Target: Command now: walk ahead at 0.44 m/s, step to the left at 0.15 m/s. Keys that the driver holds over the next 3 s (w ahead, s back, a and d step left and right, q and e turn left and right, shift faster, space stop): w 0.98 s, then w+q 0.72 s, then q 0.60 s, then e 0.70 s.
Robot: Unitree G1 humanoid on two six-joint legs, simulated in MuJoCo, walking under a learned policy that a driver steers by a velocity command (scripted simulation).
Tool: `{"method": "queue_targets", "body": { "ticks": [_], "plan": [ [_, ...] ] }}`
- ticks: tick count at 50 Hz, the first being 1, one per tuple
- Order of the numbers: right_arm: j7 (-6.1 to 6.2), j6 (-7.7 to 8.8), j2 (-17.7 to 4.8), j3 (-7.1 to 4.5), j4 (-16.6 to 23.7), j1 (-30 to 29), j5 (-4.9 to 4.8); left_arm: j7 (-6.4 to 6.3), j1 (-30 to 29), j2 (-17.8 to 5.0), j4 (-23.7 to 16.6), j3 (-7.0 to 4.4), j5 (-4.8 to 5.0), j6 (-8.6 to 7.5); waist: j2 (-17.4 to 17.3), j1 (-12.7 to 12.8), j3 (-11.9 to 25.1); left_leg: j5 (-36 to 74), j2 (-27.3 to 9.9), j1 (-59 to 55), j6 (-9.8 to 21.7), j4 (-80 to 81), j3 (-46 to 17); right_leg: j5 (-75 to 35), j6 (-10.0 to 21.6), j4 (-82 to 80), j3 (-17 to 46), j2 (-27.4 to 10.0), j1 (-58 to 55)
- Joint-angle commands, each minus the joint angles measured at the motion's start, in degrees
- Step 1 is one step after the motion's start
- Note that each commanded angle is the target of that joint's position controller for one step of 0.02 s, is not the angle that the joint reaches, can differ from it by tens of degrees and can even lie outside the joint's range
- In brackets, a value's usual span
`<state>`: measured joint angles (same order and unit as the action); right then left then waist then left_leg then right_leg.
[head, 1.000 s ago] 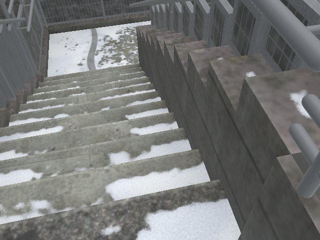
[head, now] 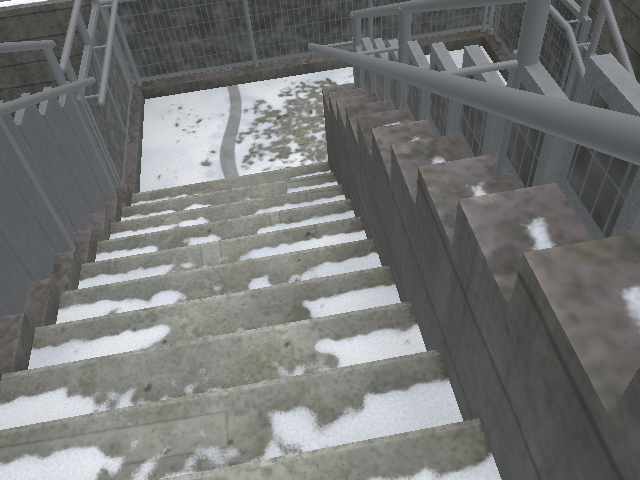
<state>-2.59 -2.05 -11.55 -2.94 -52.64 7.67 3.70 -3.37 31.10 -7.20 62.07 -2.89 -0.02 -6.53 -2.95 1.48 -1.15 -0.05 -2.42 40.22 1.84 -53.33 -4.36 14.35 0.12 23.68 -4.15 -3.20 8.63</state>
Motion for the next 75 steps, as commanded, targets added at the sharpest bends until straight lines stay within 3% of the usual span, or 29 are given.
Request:
{"method": "queue_targets", "body": {
  "ticks": [1, 2, 3, 8, 9, 10, 11, 12, 14, 24, 27, 36, 39, 42, 43, 44, 47, 48, 50, 52, 56, 63, 67, 68, 69, 70, 71, 73, 75],
  "plan": [
    [-0.80, -0.62, 2.4, 1.26, 2.9, 1.0, -0.85, -0.37, -0.8, -7.3, -3.8, -1.30, 1.38, -2.40, 10.3, -2.5, -7.6, 9.9, 0.5, -8.3, -1.0, 9.8, 5.0, -10.9, 4.4, -12.9, 3.8, -10.0, 14.3],
    [-1.15, 0.01, 1.1, 1.31, 6.1, -3.6, -2.08, 0.90, -2.7, -7.7, -4.0, -1.30, 2.51, -2.46, 22.2, -2.9, -3.1, 9.5, 1.7, -17.4, -1.7, 11.7, 8.9, 2.7, 4.9, -15.5, -0.1, -4.6, 18.2],
    [-1.02, 0.01, -1.5, 0.72, 6.5, -4.6, -2.27, 1.26, -4.0, -8.5, -5.0, -1.81, 2.05, -2.61, 22.7, -2.1, -3.5, 8.1, 1.9, -21.4, -1.9, 12.1, 8.8, 6.5, 5.3, -16.5, 0.2, -5.1, 19.4],
    [0.36, 3.55, -3.8, -1.08, 4.2, 4.2, 0.22, 1.33, -0.4, -11.3, -3.9, -2.94, -0.92, 0.00, 8.8, -3.4, -4.3, -15.5, 2.2, -22.1, 0.8, 22.7, 9.3, -9.0, 6.5, 1.8, 3.6, -9.2, 1.2],
    [0.58, 5.41, -5.4, -1.79, 1.4, 13.2, 0.64, 1.05, 1.5, -8.1, -3.3, -2.10, -1.73, 0.93, 2.8, -5.4, 1.1, -14.2, -0.2, -30.1, 1.8, 24.6, 4.3, -8.8, 5.6, 17.1, 1.7, -6.1, 2.1],
    [0.88, 6.95, -10.7, -2.17, 1.4, 18.9, -0.53, 1.06, 6.1, -4.9, -4.6, -1.63, -2.09, 1.64, -11.5, -4.3, 7.7, -10.2, -14.9, -40.5, 4.3, 25.8, -12.9, 7.5, 5.1, 36.7, 0.0, -1.6, 11.9],
    [0.51, 6.59, -15.9, -3.29, -0.1, 22.0, -3.99, 2.52, 8.4, -1.5, -6.4, -0.77, -1.32, 1.79, -28.6, -4.5, 13.4, -26.2, -17.8, -50.2, 7.5, 41.1, -35.0, 16.7, 4.6, 48.8, 1.4, 6.0, 28.3],
    [0.35, 6.17, -10.5, -2.16, 0.3, 20.9, -3.62, 3.02, 2.5, -9.2, -5.6, -2.34, -1.84, 2.43, -14.1, -4.5, 6.9, -29.1, -16.5, -45.3, 8.0, 41.9, -32.2, 10.5, 5.4, 54.8, 6.7, 2.4, 32.7],
    [0.59, 6.13, -5.7, -0.73, 1.6, 14.4, -2.27, 3.39, -5.9, -9.8, -6.4, -2.62, -0.64, 3.35, -4.4, -2.8, 1.8, -10.3, -12.3, -35.7, 6.6, 38.6, -16.7, 0.8, 5.9, 51.6, 7.8, -1.3, 29.4],
    [3.55, 7.35, -7.0, -0.48, -2.6, 28.1, -3.73, 3.44, -16.3, -8.1, -5.2, -1.72, -1.04, 8.79, -0.9, -1.4, -2.1, 15.0, -9.7, -41.7, 6.6, 40.6, -5.3, -10.5, 3.3, 34.2, 7.6, -1.1, 35.2],
    [4.73, 7.12, -5.8, -0.29, -5.3, 33.0, -3.26, 3.57, -22.4, -8.2, -5.9, -1.77, -2.60, 8.29, -0.2, -3.0, -3.0, 12.6, -9.3, -45.5, 7.8, 36.0, -4.7, -18.2, 2.8, 32.0, 9.6, -0.2, 41.6],
    [4.27, 7.56, -4.5, 1.12, -5.7, 24.7, -2.14, 5.29, -32.4, -7.1, -11.2, -0.20, -1.13, 3.97, 0.0, -5.7, -9.3, -2.0, -2.5, -23.6, 6.6, 27.9, 0.2, -42.8, 4.4, 7.1, 0.2, 1.5, 17.8],
    [5.44, 6.93, -7.2, 0.77, -6.3, 23.0, -0.14, 3.58, -24.5, -10.1, -8.9, -1.02, -0.58, 1.39, 2.6, -4.7, -7.3, 5.9, -2.4, -31.6, 6.4, 13.3, 1.9, -44.5, 4.5, 1.9, 1.1, 1.1, 13.3],
    [5.65, 6.37, -9.8, 0.32, -6.5, 17.1, 0.29, 1.75, 2.8, -11.8, -1.3, -2.62, -1.86, 2.65, 3.3, 9.0, 4.1, 28.3, 0.1, -35.8, 5.2, -24.4, 2.0, -45.0, 5.9, -8.9, 1.0, -0.3, -8.8],
    [5.59, 5.96, -6.8, 0.20, -6.3, 14.9, -2.64, 2.17, 5.7, -13.9, -0.6, -3.42, -3.79, 2.63, 13.1, 11.0, 0.0, -19.1, 9.8, -20.7, 4.4, -54.3, 6.1, -52.6, 11.3, -16.6, 5.0, -6.1, -16.4],
    [5.40, 6.26, -0.9, 1.52, -5.3, 30.1, -4.91, 2.98, 4.6, -14.9, -1.2, -2.25, -2.47, 2.35, 13.6, -0.6, 8.9, -48.0, 8.6, 1.3, 4.0, -55.2, -1.7, -82.0, 13.5, 14.2, 13.9, -17.9, -38.6],
    [5.07, 4.57, -4.8, 0.89, -5.5, 21.9, -0.05, 1.70, -2.9, -9.8, -4.9, -1.42, -0.21, 3.43, -1.2, -0.2, 0.0, -33.7, 3.6, 3.8, 2.6, -39.2, 0.3, -58.3, 13.0, 2.1, 15.8, -15.9, -15.0],
    [4.91, 3.89, -5.1, 0.20, -4.1, 23.2, 1.87, 0.73, -1.3, -11.7, -4.0, -1.44, 0.72, 1.74, 8.0, -2.0, -0.4, -24.5, 2.8, 5.3, 2.5, -29.3, -5.2, -57.7, 16.1, 5.4, 18.4, -19.2, -11.5],
    [4.48, 1.19, -4.4, 0.43, -1.8, 14.5, 1.44, -0.33, -4.1, -10.5, -3.1, -0.72, 1.54, 1.08, 9.2, -2.5, -6.4, -15.7, 0.6, -5.1, -2.0, -8.3, -4.3, -46.1, 17.0, -0.2, 15.5, -16.2, 9.8],
    [2.99, 0.85, -2.4, 0.55, -4.7, 20.9, -0.72, 0.15, -7.3, -13.0, -4.6, -0.87, -1.28, 1.40, 11.4, -5.6, -1.7, -3.1, 1.3, -17.5, -0.9, -7.6, 1.8, -47.8, 13.6, 3.0, 8.7, -13.1, 15.7],
    [0.68, 2.63, -2.4, 0.04, 1.7, 5.6, 0.05, -0.88, -4.1, -8.5, -2.1, -0.06, 1.41, 0.38, 7.2, -2.3, -3.2, 31.7, 1.1, -12.7, 2.9, 11.3, -2.6, -1.5, 6.8, 9.9, 4.4, -6.0, 14.2],
    [-0.04, 3.43, -1.6, 0.78, 8.2, -9.7, -3.06, -0.24, 1.5, -10.4, 0.1, -0.51, -2.20, 1.73, 6.6, 4.8, -12.1, 19.0, -1.1, -14.1, 3.2, 25.0, 2.9, 5.9, 9.4, 20.4, 6.5, -11.4, 12.1],
    [0.84, 4.32, -7.5, -2.69, -3.6, 18.5, -1.26, -0.27, 0.7, -12.8, -0.1, -1.47, -2.32, 3.82, -4.3, -7.2, 1.8, 12.0, 2.4, -44.1, 6.4, 32.8, 7.9, -5.3, 8.9, 66.4, -3.2, -4.4, 11.5],
    [0.03, 5.02, -11.4, -3.06, -4.2, 22.1, -0.60, 0.41, 6.3, -7.3, -0.8, -0.86, -1.08, 3.56, -15.5, -3.9, 8.6, 45.2, -9.0, -66.0, 12.6, 8.2, -3.5, 37.3, 5.8, 92.6, -4.2, 0.9, 37.3],
    [-0.04, 4.77, -12.8, -3.41, -3.4, 27.5, -3.23, 0.85, 1.2, -11.7, -5.0, -1.02, 0.74, 2.18, -14.7, -10.2, 22.4, 31.8, -15.7, -76.2, 19.3, 11.1, -19.4, 33.3, 4.9, 98.4, 1.4, 0.7, 48.0],
    [1.30, 3.85, -14.9, -3.83, -2.4, 28.4, -3.58, 1.07, -8.5, -11.9, -9.2, -0.91, 1.10, 1.11, -15.9, -12.8, 21.3, 3.0, -19.4, -72.1, 22.1, 25.7, -31.3, 27.1, 3.9, 93.3, 2.9, 1.7, 56.3],
    [1.79, 2.93, -11.2, -2.53, -0.4, 21.4, -2.33, 0.36, -14.9, -11.5, -9.1, -0.89, -0.31, 1.72, -5.8, -10.6, 7.2, -14.1, -15.8, -57.6, 19.1, 31.2, -26.6, 18.1, 4.0, 83.3, 4.6, -2.1, 56.8],
    [2.91, 3.62, -7.4, -0.98, -0.5, 17.3, -0.72, 0.07, -9.7, -11.2, -6.3, -1.95, -2.14, 3.88, 1.1, -2.5, -1.6, 2.1, -14.5, -33.1, 18.9, 26.1, -26.4, 8.9, 2.2, 68.7, 9.3, -4.2, 44.3],
    [3.20, 4.99, -6.0, 0.12, 1.0, 13.6, -2.91, 0.42, -10.8, -7.6, -7.0, -1.34, -2.87, 6.08, 2.4, 1.6, -3.6, 1.9, -5.2, -17.8, 14.6, 29.6, -16.9, -1.4, -1.1, 47.8, 7.7, -3.0, 34.3]
  ]
}}
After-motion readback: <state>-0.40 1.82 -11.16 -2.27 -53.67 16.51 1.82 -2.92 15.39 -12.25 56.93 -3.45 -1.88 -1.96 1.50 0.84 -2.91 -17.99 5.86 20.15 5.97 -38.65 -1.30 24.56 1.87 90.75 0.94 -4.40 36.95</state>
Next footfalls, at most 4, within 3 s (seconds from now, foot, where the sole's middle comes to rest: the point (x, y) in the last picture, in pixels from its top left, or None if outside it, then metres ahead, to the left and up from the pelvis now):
0.18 left None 0.22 0.15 -0.78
0.86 right None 0.56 0.01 -0.94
1.34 left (276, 409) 0.84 0.26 -1.10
1.88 right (312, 348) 1.14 0.19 -1.26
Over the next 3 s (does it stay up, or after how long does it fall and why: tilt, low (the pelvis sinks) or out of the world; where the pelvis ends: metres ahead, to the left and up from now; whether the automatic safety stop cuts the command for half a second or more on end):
stays up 1.11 0.24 -0.49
